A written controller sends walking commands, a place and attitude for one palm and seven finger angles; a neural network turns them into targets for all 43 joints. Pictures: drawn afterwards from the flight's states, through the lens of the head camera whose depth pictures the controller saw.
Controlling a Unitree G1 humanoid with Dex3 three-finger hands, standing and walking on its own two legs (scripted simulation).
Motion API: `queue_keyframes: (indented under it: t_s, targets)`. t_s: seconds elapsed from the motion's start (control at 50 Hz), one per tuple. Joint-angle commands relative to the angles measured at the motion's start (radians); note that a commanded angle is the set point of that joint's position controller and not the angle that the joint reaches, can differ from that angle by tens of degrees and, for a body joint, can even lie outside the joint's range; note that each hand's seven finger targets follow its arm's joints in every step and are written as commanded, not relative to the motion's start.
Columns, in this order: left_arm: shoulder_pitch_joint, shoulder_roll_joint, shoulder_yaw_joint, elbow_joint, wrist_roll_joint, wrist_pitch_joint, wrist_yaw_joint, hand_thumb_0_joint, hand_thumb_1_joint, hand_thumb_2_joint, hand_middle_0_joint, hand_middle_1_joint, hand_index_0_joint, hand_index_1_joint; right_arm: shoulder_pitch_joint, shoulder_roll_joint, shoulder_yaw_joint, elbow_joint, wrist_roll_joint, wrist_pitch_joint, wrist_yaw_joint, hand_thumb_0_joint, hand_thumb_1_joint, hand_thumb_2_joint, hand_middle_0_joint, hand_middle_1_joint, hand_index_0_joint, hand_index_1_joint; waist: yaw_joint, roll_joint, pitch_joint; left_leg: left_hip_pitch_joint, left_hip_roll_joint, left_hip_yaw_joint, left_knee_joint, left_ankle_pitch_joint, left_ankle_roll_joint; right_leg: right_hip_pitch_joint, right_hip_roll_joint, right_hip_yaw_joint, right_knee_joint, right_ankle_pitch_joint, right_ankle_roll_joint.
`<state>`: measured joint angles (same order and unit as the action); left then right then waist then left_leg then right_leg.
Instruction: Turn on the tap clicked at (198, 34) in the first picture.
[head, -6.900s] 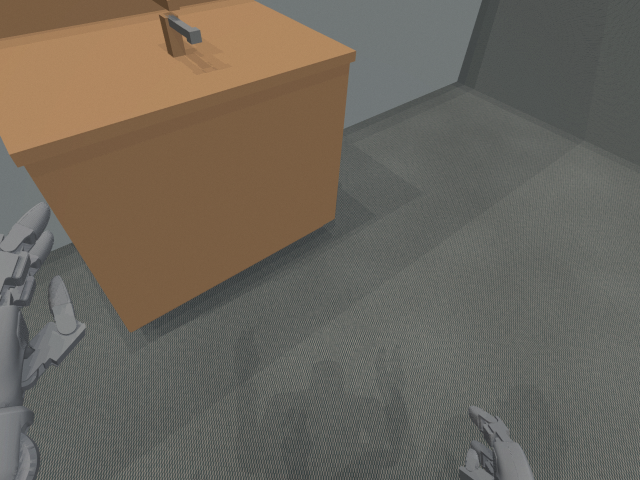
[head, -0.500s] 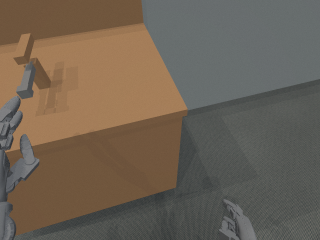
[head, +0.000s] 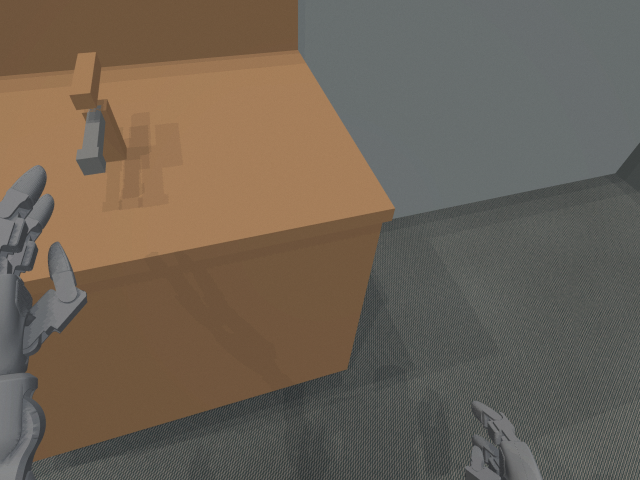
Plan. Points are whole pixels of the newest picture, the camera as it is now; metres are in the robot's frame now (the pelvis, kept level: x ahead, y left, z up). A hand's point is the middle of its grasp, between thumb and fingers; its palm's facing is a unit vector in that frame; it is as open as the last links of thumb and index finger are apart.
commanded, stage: come to a stop and stand still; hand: left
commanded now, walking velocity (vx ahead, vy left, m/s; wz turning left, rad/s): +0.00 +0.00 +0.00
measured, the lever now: (91, 161) +0.48 +0.37 +0.11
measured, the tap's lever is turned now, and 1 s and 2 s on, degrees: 0 0 0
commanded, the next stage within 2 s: look again from close up in 1.10 s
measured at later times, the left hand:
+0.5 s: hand (60, 304) +0.23 +0.27 +0.16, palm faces +0.41 -0.85 -0.34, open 7.4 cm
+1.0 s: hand (101, 289) +0.25 +0.24 +0.16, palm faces +0.38 -0.84 -0.38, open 7.4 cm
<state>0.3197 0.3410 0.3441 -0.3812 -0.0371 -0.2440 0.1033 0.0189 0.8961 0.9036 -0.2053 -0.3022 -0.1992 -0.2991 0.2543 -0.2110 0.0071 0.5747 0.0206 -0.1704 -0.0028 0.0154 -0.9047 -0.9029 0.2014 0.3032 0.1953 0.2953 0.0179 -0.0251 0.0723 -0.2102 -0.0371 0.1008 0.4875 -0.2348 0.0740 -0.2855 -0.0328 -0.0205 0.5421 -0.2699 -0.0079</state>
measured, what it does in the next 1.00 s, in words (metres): stands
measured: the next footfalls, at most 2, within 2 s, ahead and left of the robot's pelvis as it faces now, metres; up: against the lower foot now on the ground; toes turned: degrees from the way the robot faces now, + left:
none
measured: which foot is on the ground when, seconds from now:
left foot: down 0.00-1.00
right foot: down 0.00-1.00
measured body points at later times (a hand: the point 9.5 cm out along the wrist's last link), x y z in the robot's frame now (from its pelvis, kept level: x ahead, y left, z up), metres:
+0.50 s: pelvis +0.01 +0.01 +0.01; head +0.02 +0.03 +0.45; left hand +0.20 +0.31 +0.17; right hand +0.21 -0.19 -0.05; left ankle +0.02 +0.07 -0.74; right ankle +0.05 -0.13 -0.74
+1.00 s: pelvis +0.03 -0.01 +0.01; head +0.06 +0.00 +0.46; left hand +0.22 +0.28 +0.18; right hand +0.22 -0.23 -0.07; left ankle +0.02 +0.07 -0.74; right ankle +0.05 -0.13 -0.74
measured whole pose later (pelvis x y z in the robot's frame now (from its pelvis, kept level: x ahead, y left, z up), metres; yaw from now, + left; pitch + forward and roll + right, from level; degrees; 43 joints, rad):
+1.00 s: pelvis +0.03 -0.01 +0.01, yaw +2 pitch +0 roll -1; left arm 0.42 0.35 0.33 -0.43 -0.04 -0.18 0.10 0.02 0.89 0.90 -0.21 -0.30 -0.21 -0.30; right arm 0.20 -0.21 0.02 0.57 -0.01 -0.11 -0.04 0.02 -0.90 -0.90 0.20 0.30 0.20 0.30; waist 0.01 0.00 0.05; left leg -0.19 -0.01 0.05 0.41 -0.22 0.04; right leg -0.19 0.03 -0.01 0.35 -0.16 -0.01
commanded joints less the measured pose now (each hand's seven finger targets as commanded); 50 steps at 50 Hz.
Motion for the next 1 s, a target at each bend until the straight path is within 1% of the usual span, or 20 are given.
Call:
queue_keyframes:
  t_s: [0.0,0.06,0.08,0.12,0.14,0.2,0.24,0.3,0.38,0.4,0.44,0.48,0.5,0.56,0.62,0.74,0.78,0.82,0.88,0.98]
  targets:
    - [-0.006,0.238,0.156,-0.216,0.006,-0.065,0.019,0.000,0.900,0.900,-0.200,-0.300,-0.200,-0.300,-0.128,-0.118,-0.042,-0.175,-0.001,-0.050,0.001,0.000,-0.900,-0.900,0.200,0.300,0.200,0.300,0.030,-0.004,-0.113,-0.190,0.174,-0.186,-0.237,-0.159,-0.020,0.206,0.004,0.002,-0.024,0.014,-0.001]
    - [-0.077,0.255,0.198,-0.230,0.003,-0.075,0.013,0.000,0.900,0.900,-0.200,-0.300,-0.200,-0.300,-0.138,-0.112,-0.032,-0.169,-0.013,-0.054,-0.010,0.000,-0.900,-0.900,0.200,0.300,0.200,0.300,0.019,0.058,-0.103,-0.180,0.163,-0.197,-0.255,-0.205,-0.036,0.194,0.003,0.035,-0.059,0.010,-0.012]
    - [-0.113,0.269,0.206,-0.259,0.005,-0.077,0.011,0.000,0.900,0.900,-0.200,-0.300,-0.200,-0.300,-0.145,-0.113,-0.031,-0.172,-0.014,-0.054,-0.012,0.000,-0.900,-0.900,0.200,0.300,0.200,0.300,0.016,0.111,-0.095,-0.186,0.173,-0.204,-0.288,-0.265,-0.039,0.191,0.013,0.022,-0.038,-0.018,-0.007]
    - [-0.124,0.212,0.158,-0.237,0.013,-0.081,0.002,0.000,0.900,0.900,-0.200,-0.300,-0.200,-0.300,-0.132,-0.103,-0.026,-0.162,-0.016,-0.060,-0.011,0.000,-0.900,-0.900,0.200,0.300,0.200,0.300,0.018,0.166,-0.097,-0.196,0.187,-0.212,-0.303,-0.291,-0.033,0.210,0.021,0.015,-0.014,0.008,-0.010]
    - [-0.130,0.198,0.139,-0.247,0.016,-0.081,0.000,0.000,0.900,0.900,-0.200,-0.300,-0.200,-0.300,-0.127,-0.103,-0.025,-0.159,-0.017,-0.066,-0.008,0.000,-0.900,-0.900,0.200,0.300,0.200,0.300,0.019,0.170,-0.110,-0.177,0.184,-0.203,-0.291,-0.270,-0.033,0.214,0.020,0.019,-0.021,0.027,-0.012]
    - [-0.127,0.147,0.071,-0.263,0.020,-0.074,-0.004,0.000,0.900,0.900,-0.200,-0.300,-0.200,-0.300,-0.116,-0.102,-0.023,-0.144,-0.021,-0.080,-0.004,0.000,-0.900,-0.900,0.200,0.300,0.200,0.300,0.013,0.122,-0.148,-0.043,0.167,-0.191,-0.242,-0.107,-0.061,0.155,0.022,0.032,-0.075,0.077,-0.012]
    - [-0.116,0.120,0.040,-0.243,0.027,-0.064,-0.003,0.000,0.900,0.900,-0.200,-0.300,-0.200,-0.300,-0.113,-0.106,-0.024,-0.137,-0.020,-0.076,-0.001,0.000,-0.900,-0.900,0.200,0.300,0.200,0.300,0.013,0.134,-0.135,-0.046,0.169,-0.199,-0.263,-0.112,-0.083,0.143,0.030,0.035,-0.073,0.060,-0.010]
    - [-0.114,0.122,0.040,-0.207,0.035,-0.049,0.002,0.000,0.900,0.900,-0.200,-0.300,-0.200,-0.300,-0.120,-0.108,-0.025,-0.132,-0.023,-0.059,-0.005,0.000,-0.900,-0.900,0.200,0.300,0.200,0.300,0.012,0.137,-0.104,-0.046,0.167,-0.200,-0.274,-0.081,-0.104,0.122,0.039,0.032,-0.078,0.072,-0.010]
    - [-0.100,0.172,0.099,-0.196,0.028,-0.040,0.009,0.000,0.900,0.900,-0.200,-0.300,-0.200,-0.300,-0.133,-0.107,-0.026,-0.144,-0.026,-0.033,-0.017,0.000,-0.900,-0.900,0.200,0.300,0.200,0.300,0.014,0.072,-0.117,-0.022,0.124,-0.158,-0.226,0.017,-0.115,0.140,0.032,0.048,-0.142,0.133,-0.013]
    - [-0.096,0.162,0.090,-0.200,0.024,-0.041,0.007,0.000,0.900,0.900,-0.200,-0.300,-0.200,-0.300,-0.140,-0.105,-0.025,-0.149,-0.028,-0.027,-0.020,0.000,-0.900,-0.900,0.200,0.300,0.200,0.300,0.014,0.070,-0.125,-0.019,0.119,-0.157,-0.218,0.033,-0.118,0.148,0.027,0.049,-0.151,0.143,-0.013]
    - [-0.097,0.160,0.087,-0.232,0.019,-0.043,0.005,0.000,0.900,0.900,-0.200,-0.300,-0.200,-0.300,-0.143,-0.107,-0.027,-0.160,-0.025,-0.018,-0.021,0.000,-0.900,-0.900,0.200,0.300,0.200,0.300,0.013,0.110,-0.129,-0.018,0.112,-0.155,-0.228,0.052,-0.124,0.161,0.036,0.042,-0.137,0.159,-0.012]
    - [-0.103,0.186,0.106,-0.285,0.018,-0.047,0.005,0.000,0.900,0.900,-0.200,-0.300,-0.200,-0.300,-0.157,-0.106,-0.026,-0.171,-0.028,-0.016,-0.025,0.000,-0.900,-0.900,0.200,0.300,0.200,0.300,0.014,0.162,-0.140,-0.005,0.111,-0.149,-0.235,0.061,-0.125,0.165,0.044,0.032,-0.120,0.166,-0.010]
    - [-0.080,0.177,0.100,-0.279,0.016,-0.046,0.006,0.000,0.900,0.900,-0.200,-0.300,-0.200,-0.300,-0.154,-0.106,-0.025,-0.173,-0.028,-0.014,-0.026,0.000,-0.900,-0.900,0.200,0.300,0.200,0.300,0.016,0.160,-0.147,-0.015,0.115,-0.157,-0.235,0.073,-0.122,0.181,0.043,0.025,-0.116,0.175,-0.009]
    - [-0.021,0.169,0.099,-0.285,0.005,-0.039,0.007,0.000,0.900,0.900,-0.200,-0.300,-0.200,-0.300,-0.142,-0.103,-0.030,-0.182,-0.026,-0.009,-0.025,0.000,-0.900,-0.900,0.200,0.300,0.200,0.300,0.017,0.086,-0.194,0.009,0.092,-0.119,-0.166,0.155,-0.103,0.212,0.026,0.045,-0.152,0.254,-0.011]
    - [0.026,0.169,0.107,-0.266,-0.002,-0.032,0.008,0.000,0.900,0.900,-0.200,-0.300,-0.200,-0.300,-0.134,-0.106,-0.034,-0.175,-0.027,-0.005,-0.027,0.000,-0.900,-0.900,0.200,0.300,0.200,0.300,0.012,0.056,-0.214,0.034,0.075,-0.110,-0.130,0.202,-0.105,0.203,0.015,0.069,-0.175,0.310,-0.017]
    - [0.018,0.158,0.091,-0.237,-0.008,-0.017,0.010,0.000,0.900,0.900,-0.200,-0.300,-0.200,-0.300,-0.137,-0.113,-0.036,-0.166,-0.022,0.006,-0.039,0.000,-0.900,-0.900,0.200,0.300,0.200,0.300,0.006,0.064,-0.182,0.027,0.064,-0.106,-0.140,0.141,-0.088,0.165,0.013,0.085,-0.213,0.259,-0.013]
    - [-0.010,0.185,0.104,-0.265,-0.007,-0.017,0.014,0.000,0.900,0.900,-0.200,-0.300,-0.200,-0.300,-0.148,-0.113,-0.035,-0.164,-0.023,0.005,-0.044,0.000,-0.900,-0.900,0.200,0.300,0.200,0.300,0.005,0.085,-0.187,0.047,0.062,-0.101,-0.139,0.155,-0.087,0.156,0.014,0.084,-0.218,0.266,-0.011]
    - [0.011,0.173,0.097,-0.245,-0.010,-0.012,0.015,0.000,0.900,0.900,-0.200,-0.300,-0.200,-0.300,-0.139,-0.112,-0.034,-0.165,-0.023,0.007,-0.045,0.000,-0.900,-0.900,0.200,0.300,0.200,0.300,0.009,0.049,-0.190,0.034,0.060,-0.104,-0.139,0.156,-0.082,0.180,0.014,0.077,-0.222,0.277,-0.008]
    - [0.007,0.202,0.118,-0.282,-0.011,-0.012,0.018,0.000,0.900,0.900,-0.200,-0.300,-0.200,-0.300,-0.148,-0.114,-0.037,-0.169,-0.024,0.007,-0.048,0.000,-0.900,-0.900,0.200,0.300,0.200,0.300,0.007,0.074,-0.207,0.061,0.054,-0.099,-0.134,0.190,-0.085,0.177,0.014,0.077,-0.221,0.302,-0.007]
    - [0.070,0.195,0.126,-0.269,-0.018,-0.007,0.020,0.000,0.900,0.900,-0.200,-0.300,-0.200,-0.300,-0.139,-0.113,-0.038,-0.173,-0.022,0.016,-0.047,0.000,-0.900,-0.900,0.200,0.300,0.200,0.300,0.008,0.070,-0.220,0.055,0.054,-0.101,-0.135,0.243,-0.093,0.206,0.016,0.055,-0.205,0.344,-0.006]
